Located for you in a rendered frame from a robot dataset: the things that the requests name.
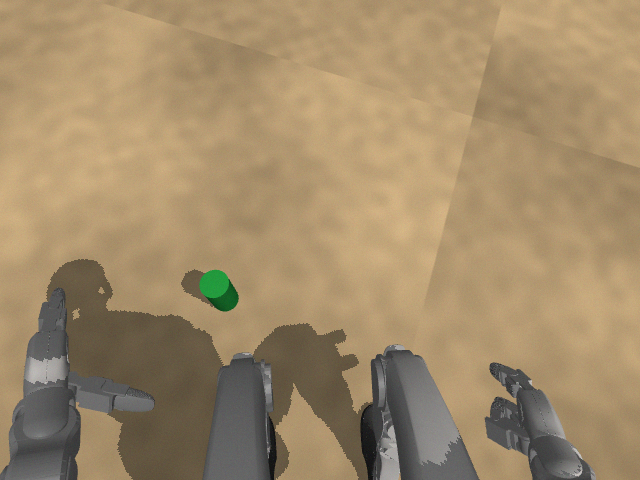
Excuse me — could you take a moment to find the right robot arm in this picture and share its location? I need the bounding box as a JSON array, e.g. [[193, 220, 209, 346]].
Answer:
[[528, 436, 596, 480]]

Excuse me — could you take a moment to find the left robot hand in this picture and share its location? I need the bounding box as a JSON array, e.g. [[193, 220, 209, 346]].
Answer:
[[23, 288, 155, 413]]

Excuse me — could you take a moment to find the right robot hand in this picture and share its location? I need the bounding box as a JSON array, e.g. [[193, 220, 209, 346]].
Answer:
[[485, 363, 566, 456]]

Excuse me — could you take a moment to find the left robot arm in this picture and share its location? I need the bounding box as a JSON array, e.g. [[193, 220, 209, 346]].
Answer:
[[0, 387, 81, 480]]

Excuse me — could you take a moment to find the right robot foot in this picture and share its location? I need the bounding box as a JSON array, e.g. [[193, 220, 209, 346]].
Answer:
[[360, 404, 377, 480]]

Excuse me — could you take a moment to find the can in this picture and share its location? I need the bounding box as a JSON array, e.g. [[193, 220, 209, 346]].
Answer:
[[199, 270, 239, 312]]

